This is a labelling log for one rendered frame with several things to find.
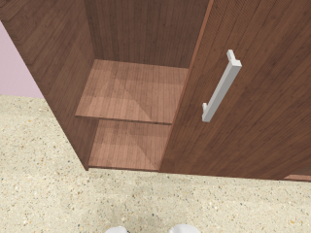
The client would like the right robot thigh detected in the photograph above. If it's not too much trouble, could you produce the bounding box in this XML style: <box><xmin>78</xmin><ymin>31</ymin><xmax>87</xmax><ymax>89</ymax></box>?
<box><xmin>168</xmin><ymin>223</ymin><xmax>200</xmax><ymax>233</ymax></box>

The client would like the wardrobe door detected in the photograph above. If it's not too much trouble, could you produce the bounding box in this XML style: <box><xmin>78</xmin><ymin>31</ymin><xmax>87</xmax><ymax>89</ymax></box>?
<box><xmin>292</xmin><ymin>164</ymin><xmax>311</xmax><ymax>176</ymax></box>
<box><xmin>158</xmin><ymin>0</ymin><xmax>311</xmax><ymax>181</ymax></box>

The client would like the handle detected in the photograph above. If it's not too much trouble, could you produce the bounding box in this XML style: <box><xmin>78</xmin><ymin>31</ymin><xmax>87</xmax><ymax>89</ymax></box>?
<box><xmin>202</xmin><ymin>50</ymin><xmax>242</xmax><ymax>122</ymax></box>

